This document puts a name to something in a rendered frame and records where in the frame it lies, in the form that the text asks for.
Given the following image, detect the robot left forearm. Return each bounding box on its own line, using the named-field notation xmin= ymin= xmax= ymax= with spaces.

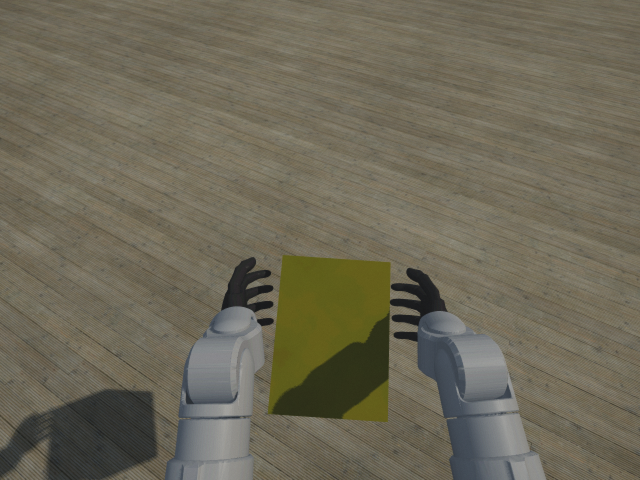
xmin=165 ymin=306 xmax=265 ymax=480

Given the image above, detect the carton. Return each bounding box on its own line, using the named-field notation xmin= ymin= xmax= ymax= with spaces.
xmin=268 ymin=255 xmax=391 ymax=422

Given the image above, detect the right robot hand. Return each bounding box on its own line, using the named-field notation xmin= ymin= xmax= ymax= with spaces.
xmin=390 ymin=268 xmax=448 ymax=342

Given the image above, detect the robot right forearm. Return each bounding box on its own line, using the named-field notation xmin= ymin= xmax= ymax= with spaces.
xmin=417 ymin=311 xmax=546 ymax=480

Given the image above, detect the left robot hand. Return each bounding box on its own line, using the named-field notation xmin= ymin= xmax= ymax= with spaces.
xmin=221 ymin=257 xmax=274 ymax=326

